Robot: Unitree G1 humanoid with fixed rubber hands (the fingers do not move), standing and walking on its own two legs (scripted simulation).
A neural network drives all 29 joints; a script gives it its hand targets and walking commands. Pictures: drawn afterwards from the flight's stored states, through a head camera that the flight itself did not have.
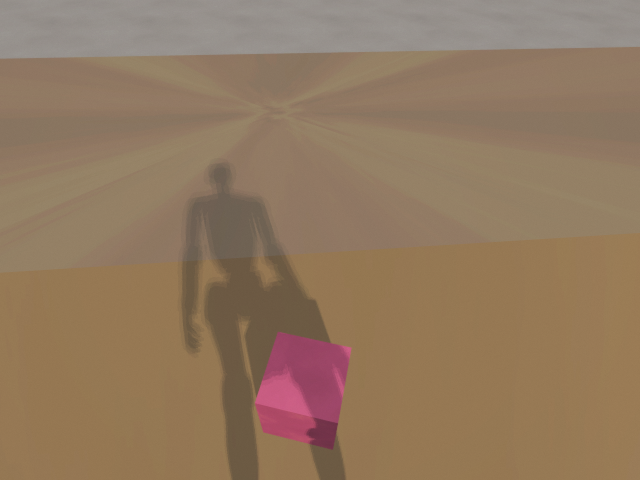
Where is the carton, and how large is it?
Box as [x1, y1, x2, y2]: [255, 332, 350, 449]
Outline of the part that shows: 278,332 255,401 262,429 264,432 332,449 347,370 350,347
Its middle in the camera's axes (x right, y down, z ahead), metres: -0.04 +0.44 +1.11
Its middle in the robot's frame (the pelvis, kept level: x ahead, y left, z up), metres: +0.47 +0.02 -0.65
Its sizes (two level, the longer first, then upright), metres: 0.210 0.200 0.250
